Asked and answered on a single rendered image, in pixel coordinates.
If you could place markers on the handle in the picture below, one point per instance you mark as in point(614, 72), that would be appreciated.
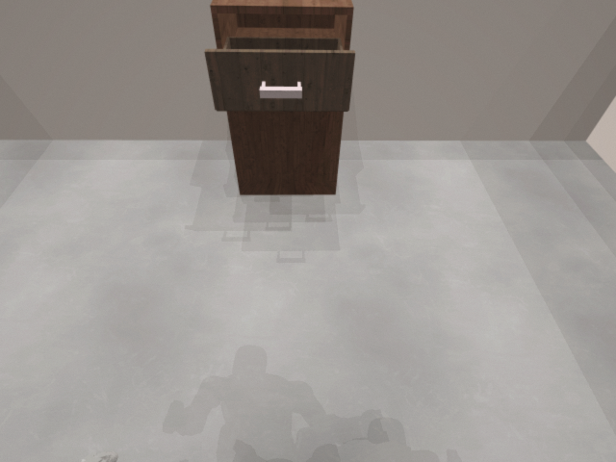
point(281, 92)

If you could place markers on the drawer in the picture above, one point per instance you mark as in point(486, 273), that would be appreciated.
point(324, 69)

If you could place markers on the cabinet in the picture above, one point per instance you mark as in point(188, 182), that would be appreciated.
point(285, 153)

